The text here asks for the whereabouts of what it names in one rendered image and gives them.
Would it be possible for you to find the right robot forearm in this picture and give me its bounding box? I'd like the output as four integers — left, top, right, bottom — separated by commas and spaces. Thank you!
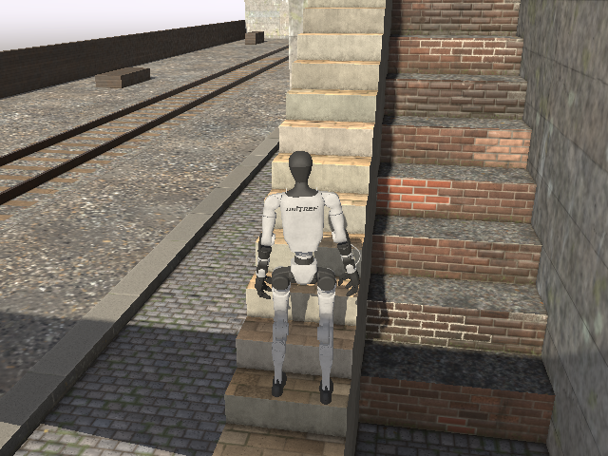
337, 229, 356, 274

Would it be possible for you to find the right robot hand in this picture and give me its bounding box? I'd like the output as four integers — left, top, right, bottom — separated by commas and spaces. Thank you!
338, 270, 360, 296

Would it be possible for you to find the robot left upper arm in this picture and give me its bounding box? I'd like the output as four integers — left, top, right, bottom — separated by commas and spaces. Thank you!
261, 193, 282, 246

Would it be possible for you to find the left robot hand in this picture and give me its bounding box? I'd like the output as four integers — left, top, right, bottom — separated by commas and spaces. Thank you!
255, 276, 273, 299

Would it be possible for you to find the left robot forearm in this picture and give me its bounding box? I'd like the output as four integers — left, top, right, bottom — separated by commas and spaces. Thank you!
256, 233, 272, 277

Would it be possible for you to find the robot right upper arm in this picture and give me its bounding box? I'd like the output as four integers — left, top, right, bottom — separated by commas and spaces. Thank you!
321, 191, 347, 243

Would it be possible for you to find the humanoid robot head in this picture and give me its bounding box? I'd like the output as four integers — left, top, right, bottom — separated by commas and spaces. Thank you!
285, 151, 318, 198

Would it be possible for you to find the humanoid robot torso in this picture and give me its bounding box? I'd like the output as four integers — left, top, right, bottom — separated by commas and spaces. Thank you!
280, 187, 325, 285

